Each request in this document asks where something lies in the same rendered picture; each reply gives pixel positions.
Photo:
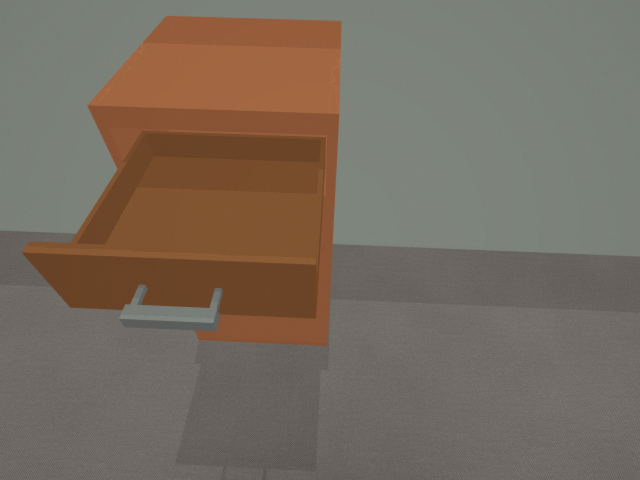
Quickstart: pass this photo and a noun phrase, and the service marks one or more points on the drawer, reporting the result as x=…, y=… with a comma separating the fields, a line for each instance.
x=186, y=213

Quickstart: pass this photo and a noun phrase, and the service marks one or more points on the handle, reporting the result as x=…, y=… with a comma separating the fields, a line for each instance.
x=136, y=315

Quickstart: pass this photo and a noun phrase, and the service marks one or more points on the cabinet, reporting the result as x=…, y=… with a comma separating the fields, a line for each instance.
x=236, y=76

